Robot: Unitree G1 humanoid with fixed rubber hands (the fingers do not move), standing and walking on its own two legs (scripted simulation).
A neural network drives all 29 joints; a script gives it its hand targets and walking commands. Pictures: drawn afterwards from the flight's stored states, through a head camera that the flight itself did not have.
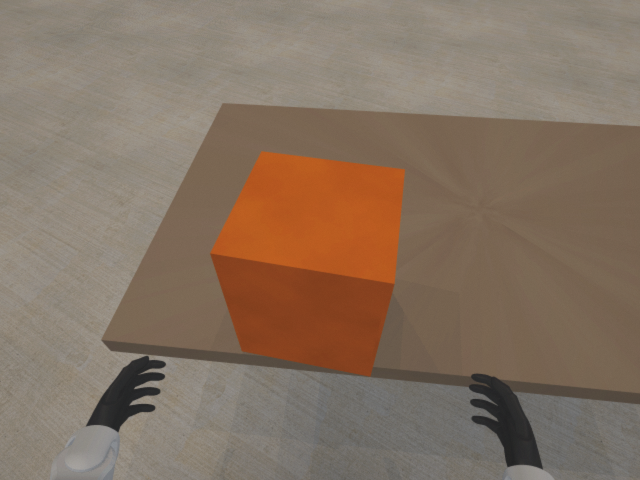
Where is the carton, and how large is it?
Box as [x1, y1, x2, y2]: [210, 151, 404, 376]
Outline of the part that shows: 261,151 210,252 241,349 243,351 369,376 394,283 404,169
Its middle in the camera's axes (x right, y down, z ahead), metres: +0.00 +0.04 +0.59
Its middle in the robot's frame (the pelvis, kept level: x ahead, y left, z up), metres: +0.41 +0.02 +0.01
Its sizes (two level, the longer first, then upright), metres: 0.210 0.200 0.250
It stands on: a table, 0.66 m high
